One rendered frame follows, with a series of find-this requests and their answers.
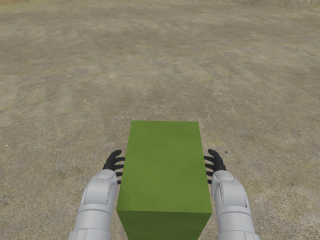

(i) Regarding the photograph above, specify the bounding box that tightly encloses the right robot forearm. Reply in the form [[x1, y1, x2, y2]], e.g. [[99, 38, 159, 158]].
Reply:
[[211, 170, 260, 240]]

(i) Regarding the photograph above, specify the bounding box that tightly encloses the left robot forearm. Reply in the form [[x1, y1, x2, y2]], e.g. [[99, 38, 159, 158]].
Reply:
[[67, 169, 118, 240]]

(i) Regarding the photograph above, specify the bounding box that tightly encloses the robot left hand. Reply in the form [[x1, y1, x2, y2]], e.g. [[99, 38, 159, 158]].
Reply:
[[102, 149, 125, 184]]

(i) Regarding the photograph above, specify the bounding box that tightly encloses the carton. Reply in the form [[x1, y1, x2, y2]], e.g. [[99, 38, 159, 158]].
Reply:
[[116, 120, 213, 240]]

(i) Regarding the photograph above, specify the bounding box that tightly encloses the robot right hand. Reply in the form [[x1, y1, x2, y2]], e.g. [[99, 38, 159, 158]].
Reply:
[[204, 149, 227, 184]]

